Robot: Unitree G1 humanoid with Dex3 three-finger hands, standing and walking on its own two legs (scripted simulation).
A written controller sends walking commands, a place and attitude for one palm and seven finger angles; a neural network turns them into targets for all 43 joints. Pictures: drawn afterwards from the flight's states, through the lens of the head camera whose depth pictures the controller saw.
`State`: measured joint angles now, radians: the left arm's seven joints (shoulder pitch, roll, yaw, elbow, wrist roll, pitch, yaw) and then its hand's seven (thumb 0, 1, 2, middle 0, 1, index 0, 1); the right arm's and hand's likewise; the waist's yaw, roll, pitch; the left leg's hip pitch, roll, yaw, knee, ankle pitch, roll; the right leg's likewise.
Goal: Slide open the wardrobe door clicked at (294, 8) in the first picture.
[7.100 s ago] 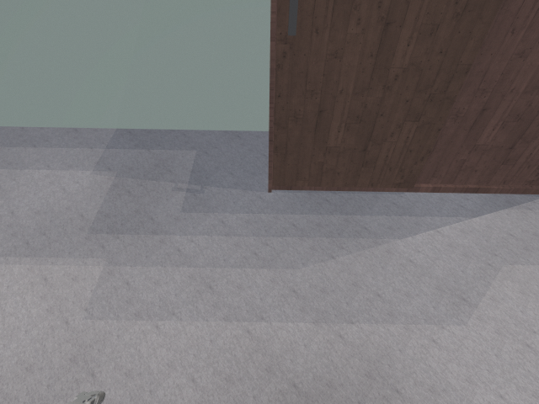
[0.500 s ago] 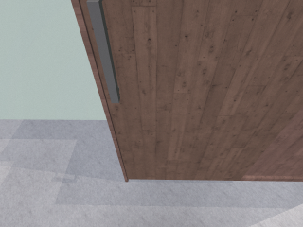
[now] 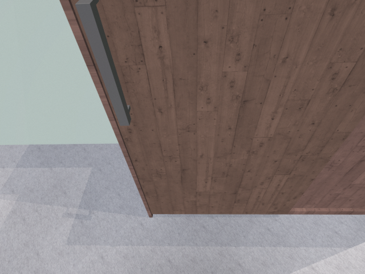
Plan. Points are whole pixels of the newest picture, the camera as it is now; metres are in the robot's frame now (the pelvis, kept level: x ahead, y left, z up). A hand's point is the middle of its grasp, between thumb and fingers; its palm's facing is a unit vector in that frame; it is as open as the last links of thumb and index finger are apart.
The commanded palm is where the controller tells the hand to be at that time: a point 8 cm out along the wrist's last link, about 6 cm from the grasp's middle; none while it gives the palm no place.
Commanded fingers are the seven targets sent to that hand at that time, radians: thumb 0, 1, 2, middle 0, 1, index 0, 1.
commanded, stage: look again from close up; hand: left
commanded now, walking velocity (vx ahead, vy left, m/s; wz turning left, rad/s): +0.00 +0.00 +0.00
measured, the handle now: (112, 70) +0.50 +0.19 +0.20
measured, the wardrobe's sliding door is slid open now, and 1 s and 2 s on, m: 0.00 0.00 0.00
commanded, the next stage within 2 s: raise the hand with hooked fingers in 0.38 s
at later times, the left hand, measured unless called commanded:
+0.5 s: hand out of the picture +0.00 +0.17 -0.17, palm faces +0.04 -0.98 -0.21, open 7.3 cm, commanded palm +0.08 +0.22 -0.07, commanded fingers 0.00 0.85 0.88 -0.20 -0.33 -0.20 -0.33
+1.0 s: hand out of the picture +0.12 +0.21 -0.01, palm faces +0.14 -0.99 -0.03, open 9.2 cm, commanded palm +0.12 +0.26 +0.01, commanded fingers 0.00 0.27 0.63 -0.25 -0.70 -0.25 -0.70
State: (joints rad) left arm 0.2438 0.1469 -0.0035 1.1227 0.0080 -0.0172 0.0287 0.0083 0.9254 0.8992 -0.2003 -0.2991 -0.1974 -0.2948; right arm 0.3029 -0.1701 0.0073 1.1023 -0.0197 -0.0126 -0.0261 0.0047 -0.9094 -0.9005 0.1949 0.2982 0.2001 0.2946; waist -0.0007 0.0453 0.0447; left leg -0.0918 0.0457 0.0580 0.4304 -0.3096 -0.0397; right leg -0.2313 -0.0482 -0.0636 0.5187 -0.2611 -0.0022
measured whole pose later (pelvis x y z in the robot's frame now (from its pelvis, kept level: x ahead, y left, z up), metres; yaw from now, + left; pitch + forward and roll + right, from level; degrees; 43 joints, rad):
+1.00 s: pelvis -0.05 +0.02 -0.06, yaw +3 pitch +6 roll -1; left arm 0.50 0.21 0.10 -0.10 -0.21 -0.34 -0.17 0.02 0.50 0.73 -0.23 -0.56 -0.23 -0.56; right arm 0.18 -0.26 0.00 0.44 0.01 -0.26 -0.02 0.01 -0.91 -0.90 0.19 0.30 0.20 0.29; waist 0.06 -0.02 -0.08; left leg -0.62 0.04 -0.01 1.05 -0.52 -0.01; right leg -0.68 -0.08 -0.09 0.99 -0.41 0.01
